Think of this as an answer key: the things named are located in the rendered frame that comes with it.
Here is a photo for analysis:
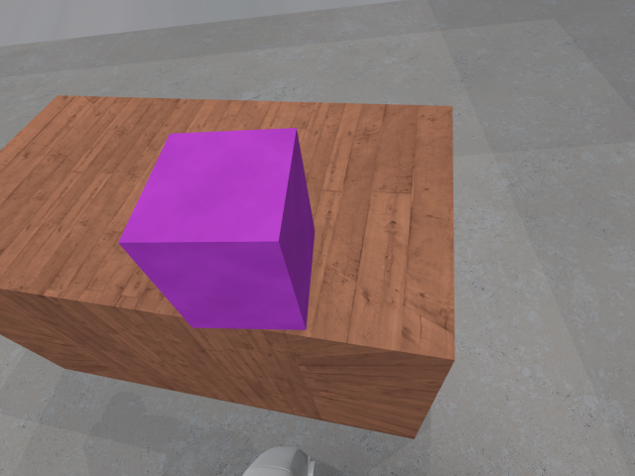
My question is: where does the pedestal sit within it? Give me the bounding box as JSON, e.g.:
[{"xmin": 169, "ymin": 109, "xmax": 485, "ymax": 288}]
[{"xmin": 0, "ymin": 95, "xmax": 455, "ymax": 439}]

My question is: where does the robot left thigh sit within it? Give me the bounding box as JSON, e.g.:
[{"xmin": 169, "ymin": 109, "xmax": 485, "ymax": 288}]
[{"xmin": 242, "ymin": 446, "xmax": 317, "ymax": 476}]

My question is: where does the carton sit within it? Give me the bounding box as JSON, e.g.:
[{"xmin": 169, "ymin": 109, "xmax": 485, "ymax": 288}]
[{"xmin": 118, "ymin": 128, "xmax": 315, "ymax": 330}]

